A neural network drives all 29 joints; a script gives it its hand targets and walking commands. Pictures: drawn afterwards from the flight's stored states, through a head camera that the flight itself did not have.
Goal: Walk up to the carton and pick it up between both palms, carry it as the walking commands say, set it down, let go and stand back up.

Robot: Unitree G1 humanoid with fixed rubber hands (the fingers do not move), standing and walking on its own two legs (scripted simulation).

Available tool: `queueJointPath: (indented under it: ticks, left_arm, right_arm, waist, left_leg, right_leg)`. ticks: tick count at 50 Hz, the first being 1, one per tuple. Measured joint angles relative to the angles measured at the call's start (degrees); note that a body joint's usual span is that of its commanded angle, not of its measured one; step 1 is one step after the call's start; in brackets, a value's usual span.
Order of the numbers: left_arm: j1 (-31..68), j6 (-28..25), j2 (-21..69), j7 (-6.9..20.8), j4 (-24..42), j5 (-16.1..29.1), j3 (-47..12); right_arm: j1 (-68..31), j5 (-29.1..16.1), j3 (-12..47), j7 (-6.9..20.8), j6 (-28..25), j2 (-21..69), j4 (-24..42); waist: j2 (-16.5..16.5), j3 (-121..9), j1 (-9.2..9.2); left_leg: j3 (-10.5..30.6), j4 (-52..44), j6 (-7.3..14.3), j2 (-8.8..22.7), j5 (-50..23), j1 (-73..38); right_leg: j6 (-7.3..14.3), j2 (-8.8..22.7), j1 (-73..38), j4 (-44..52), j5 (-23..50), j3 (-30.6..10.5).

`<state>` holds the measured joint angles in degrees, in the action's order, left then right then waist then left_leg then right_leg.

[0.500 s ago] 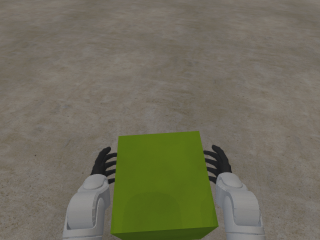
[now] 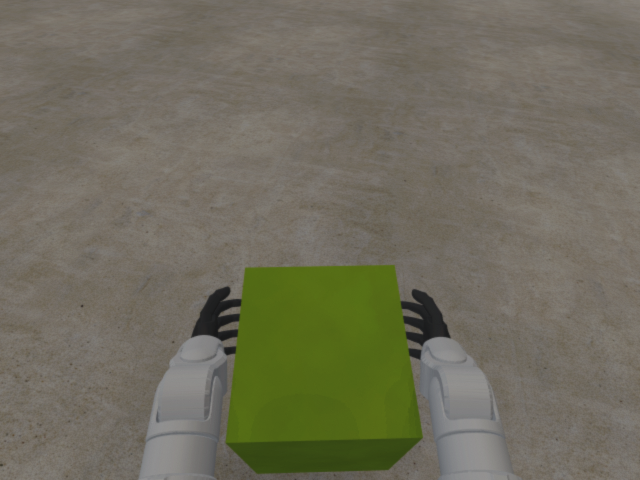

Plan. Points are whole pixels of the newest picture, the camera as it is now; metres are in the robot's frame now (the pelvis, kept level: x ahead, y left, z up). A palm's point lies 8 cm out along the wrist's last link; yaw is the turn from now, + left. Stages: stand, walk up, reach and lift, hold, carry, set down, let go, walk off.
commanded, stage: hold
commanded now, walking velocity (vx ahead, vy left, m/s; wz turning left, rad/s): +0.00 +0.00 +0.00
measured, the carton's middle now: (321, 375) +0.30 +0.00 -0.04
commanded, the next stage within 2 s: set down in 0.56 s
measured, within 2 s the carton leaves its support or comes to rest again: neither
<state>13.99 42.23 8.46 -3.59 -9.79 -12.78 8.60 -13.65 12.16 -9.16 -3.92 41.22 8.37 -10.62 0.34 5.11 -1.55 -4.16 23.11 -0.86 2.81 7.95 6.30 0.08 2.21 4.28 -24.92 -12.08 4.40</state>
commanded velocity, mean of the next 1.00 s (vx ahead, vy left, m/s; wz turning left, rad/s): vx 0.00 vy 0.00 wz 0.00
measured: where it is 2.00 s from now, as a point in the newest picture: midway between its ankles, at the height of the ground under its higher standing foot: outside the picture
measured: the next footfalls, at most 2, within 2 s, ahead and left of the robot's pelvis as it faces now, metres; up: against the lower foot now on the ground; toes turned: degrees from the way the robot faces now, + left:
none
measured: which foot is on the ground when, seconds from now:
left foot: down 0.00-1.00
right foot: down 0.00-1.00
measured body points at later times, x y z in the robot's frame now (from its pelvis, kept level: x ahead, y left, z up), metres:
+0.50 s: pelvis +0.01 +0.01 +0.00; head -0.05 +0.02 +0.45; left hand +0.33 +0.15 +0.07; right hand +0.32 -0.14 +0.06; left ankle +0.06 +0.13 -0.74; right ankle +0.03 -0.12 -0.74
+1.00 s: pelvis +0.02 +0.00 +0.00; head +0.02 +0.00 +0.45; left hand +0.34 +0.15 +0.00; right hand +0.34 -0.14 +0.00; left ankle +0.06 +0.13 -0.74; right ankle +0.03 -0.12 -0.74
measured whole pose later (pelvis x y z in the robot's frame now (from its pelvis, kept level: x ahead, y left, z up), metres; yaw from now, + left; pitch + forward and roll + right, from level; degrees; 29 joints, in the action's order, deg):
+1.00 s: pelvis +0.02 +0.00 +0.00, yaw -2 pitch -2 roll +0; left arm 21.3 33.0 10.6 1.3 -24.4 -22.0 20.0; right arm -21.5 21.1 -17.8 1.0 32.6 10.7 -26.5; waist 0.5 1.7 -1.7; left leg -1.5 25.6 -0.4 1.0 10.3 13.3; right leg 0.2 0.2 12.4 -27.7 -13.5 -0.4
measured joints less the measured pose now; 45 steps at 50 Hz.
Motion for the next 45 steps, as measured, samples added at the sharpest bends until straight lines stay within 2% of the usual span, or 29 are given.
queueJointPath:
  ticks: [9,17,23,29,33,45]
  left_arm:
    - [8.4,-0.7,1.7,3.0,-8.1,-4.9,8.1]
    - [12.6,-1.3,1.7,4.3,-13.6,-6.5,10.5]
    - [11.6,-1.4,2.2,4.1,-13.0,-7.0,9.7]
    - [6.4,-1.6,1.8,4.5,-8.0,-6.9,6.7]
    - [6.0,-1.2,1.7,4.6,-8.0,-7.5,8.2]
    - [6.0,-6.0,1.7,5.1,-12.2,-8.1,9.4]
  right_arm:
    - [-8.7,4.9,-8.1,2.0,0.0,2.6,-8.9]
    - [-11.9,7.1,-12.2,3.3,-0.5,2.2,-13.7]
    - [-11.2,7.2,-11.4,3.7,-0.1,1.7,-13.3]
    - [-7.2,7.2,-7.4,3.8,0.3,2.2,-8.8]
    - [-7.4,7.8,-6.0,5.0,0.0,2.1,-10.3]
    - [-6.5,7.9,-6.9,5.2,-5.2,1.8,-13.1]
  waist:
    - [-0.1,-0.1,-0.2]
    - [0.2,-1.5,0.26]
    - [0.2,-2.1,0.34]
    - [0.0,-2.1,0.19]
    - [0.1,-1.9,0.03]
    - [0.1,-3.2,0.15]
  left_leg:
    - [2.8,0.8,0.5,-1.0,0.5,-1.7]
    - [4.0,0.5,0.7,-2.0,0.7,-2.6]
    - [3.8,-1.6,1.0,-2.4,0.3,-3.7]
    - [3.5,-4.8,1.0,-2.5,-0.8,-4.5]
    - [2.9,-2.9,1.0,-2.2,0.4,-2.2]
    - [2.5,0.1,0.6,-1.9,1.9,2.7]
  right_leg:
    - [0.0,-1.2,-2.1,1.2,1.3,-1.5]
    - [0.0,-1.7,-3.3,1.8,1.1,-3.0]
    - [-0.6,-1.4,-4.3,3.7,1.5,-3.4]
    - [-0.6,-1.3,-4.9,6.9,2.6,-3.6]
    - [-0.4,-1.6,-2.2,4.4,1.5,-4.3]
    - [-0.1,-1.9,3.6,0.2,-0.5,-4.8]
